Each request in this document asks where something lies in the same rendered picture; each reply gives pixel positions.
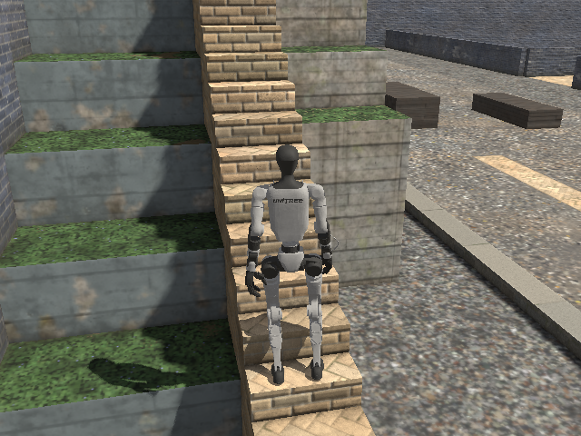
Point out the robot right thigh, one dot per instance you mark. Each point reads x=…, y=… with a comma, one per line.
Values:
x=313, y=273

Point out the right robot hand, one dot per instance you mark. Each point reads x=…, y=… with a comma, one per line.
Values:
x=328, y=264

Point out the left robot forearm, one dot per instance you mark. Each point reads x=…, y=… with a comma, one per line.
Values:
x=253, y=251

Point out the humanoid robot head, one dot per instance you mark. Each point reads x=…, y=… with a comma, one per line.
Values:
x=287, y=157

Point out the left robot upper arm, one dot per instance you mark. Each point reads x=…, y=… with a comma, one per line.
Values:
x=257, y=209

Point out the left robot hand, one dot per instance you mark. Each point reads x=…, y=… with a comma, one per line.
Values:
x=250, y=283

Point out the right robot forearm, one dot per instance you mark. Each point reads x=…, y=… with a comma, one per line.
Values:
x=325, y=243

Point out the right robot upper arm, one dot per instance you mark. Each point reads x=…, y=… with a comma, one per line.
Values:
x=316, y=192

